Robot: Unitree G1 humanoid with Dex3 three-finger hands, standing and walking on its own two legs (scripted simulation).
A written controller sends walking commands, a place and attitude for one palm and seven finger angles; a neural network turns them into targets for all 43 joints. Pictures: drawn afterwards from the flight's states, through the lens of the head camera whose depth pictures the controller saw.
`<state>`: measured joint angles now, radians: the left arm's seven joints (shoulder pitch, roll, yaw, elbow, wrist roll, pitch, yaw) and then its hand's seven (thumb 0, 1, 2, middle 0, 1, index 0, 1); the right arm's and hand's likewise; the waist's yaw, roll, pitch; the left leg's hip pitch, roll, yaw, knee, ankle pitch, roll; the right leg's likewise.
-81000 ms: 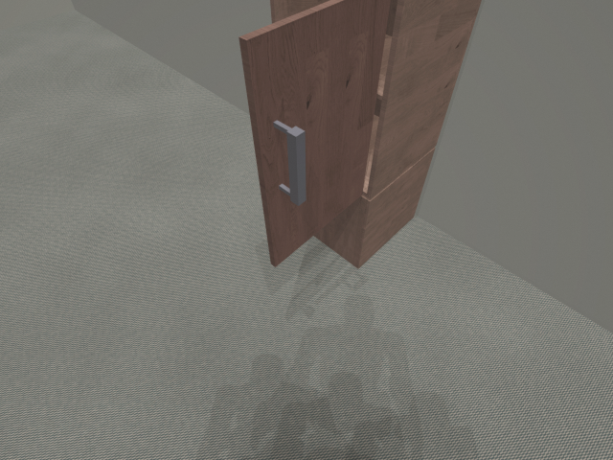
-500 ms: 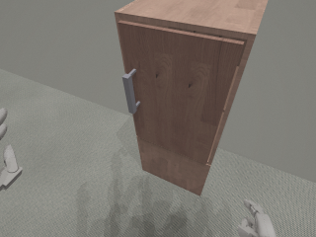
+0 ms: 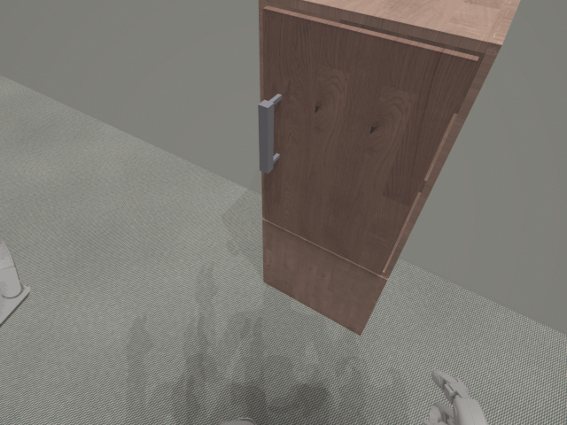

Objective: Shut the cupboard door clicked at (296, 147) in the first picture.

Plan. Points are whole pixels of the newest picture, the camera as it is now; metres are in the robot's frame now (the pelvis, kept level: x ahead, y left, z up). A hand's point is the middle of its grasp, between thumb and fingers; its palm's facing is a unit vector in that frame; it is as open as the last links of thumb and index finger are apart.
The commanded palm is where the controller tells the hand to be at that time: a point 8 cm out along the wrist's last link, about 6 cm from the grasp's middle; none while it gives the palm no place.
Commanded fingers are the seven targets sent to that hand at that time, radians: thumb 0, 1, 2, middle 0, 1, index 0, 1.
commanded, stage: step back with the hand held close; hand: left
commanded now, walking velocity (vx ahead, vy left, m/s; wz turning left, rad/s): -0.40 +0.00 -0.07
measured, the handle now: (271, 134) +0.71 +0.07 +0.02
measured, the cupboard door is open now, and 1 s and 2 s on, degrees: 0 0 0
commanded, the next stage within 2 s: stop stepping back and stand still in 0.44 s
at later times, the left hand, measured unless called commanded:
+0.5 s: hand out of the picture +0.12 +0.27 +0.19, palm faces +0.38 -0.85 -0.37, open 7.4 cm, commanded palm +0.05 +0.31 +0.20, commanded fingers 0.00 0.90 0.90 -0.20 -0.30 -0.20 -0.30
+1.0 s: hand out of the picture +0.03 +0.32 +0.19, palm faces +0.38 -0.89 -0.23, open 7.4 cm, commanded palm -0.07 +0.37 +0.20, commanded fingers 0.00 0.90 0.90 -0.20 -0.30 -0.20 -0.30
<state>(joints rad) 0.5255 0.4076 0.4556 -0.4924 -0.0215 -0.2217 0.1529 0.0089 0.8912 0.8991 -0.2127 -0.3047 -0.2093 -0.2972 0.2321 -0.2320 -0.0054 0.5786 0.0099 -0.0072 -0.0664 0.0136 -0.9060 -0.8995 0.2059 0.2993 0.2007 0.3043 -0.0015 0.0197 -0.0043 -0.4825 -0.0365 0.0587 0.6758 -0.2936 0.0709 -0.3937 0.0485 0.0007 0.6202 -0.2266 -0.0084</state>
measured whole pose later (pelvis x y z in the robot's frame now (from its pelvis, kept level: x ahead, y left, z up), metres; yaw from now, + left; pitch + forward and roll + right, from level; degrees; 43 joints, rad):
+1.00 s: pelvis -0.24 +0.08 -0.01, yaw -7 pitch -5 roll -3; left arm 0.28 0.40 0.45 -0.45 -0.06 -0.13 0.16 0.01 0.90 0.90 -0.20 -0.30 -0.20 -0.30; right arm 0.26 -0.17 0.02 0.69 -0.01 -0.11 -0.05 0.02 -0.91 -0.90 0.20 0.30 0.20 0.30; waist -0.06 -0.05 0.03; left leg -0.43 0.03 0.02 0.74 -0.25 0.00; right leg -0.40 0.04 0.02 1.09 -0.50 -0.02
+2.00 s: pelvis -0.24 +0.12 +0.01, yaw -6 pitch +0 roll +0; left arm 0.56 0.41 0.40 -0.53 -0.04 -0.16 0.17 0.01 0.89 0.90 -0.22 -0.31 -0.21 -0.30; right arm 0.22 -0.18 0.02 0.62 0.01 -0.03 -0.07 0.01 -0.91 -0.90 0.20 0.30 0.20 0.30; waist 0.00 -0.02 0.01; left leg -0.25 0.03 0.06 0.55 -0.30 -0.01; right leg -0.18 -0.01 -0.11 0.54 -0.37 -0.03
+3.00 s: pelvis -0.29 +0.16 +0.01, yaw -6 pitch +0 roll -1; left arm 0.27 0.28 0.03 0.51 0.03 0.04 0.00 0.00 0.91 0.90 -0.20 -0.30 -0.20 -0.29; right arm 0.15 -0.32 0.01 0.80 -0.01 -0.01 0.01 0.01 -0.91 -0.90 0.20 0.30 0.20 0.30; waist -0.02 0.07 0.02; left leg -0.35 0.00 0.07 0.59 -0.24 0.04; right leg -0.28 -0.04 -0.10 0.58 -0.30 0.00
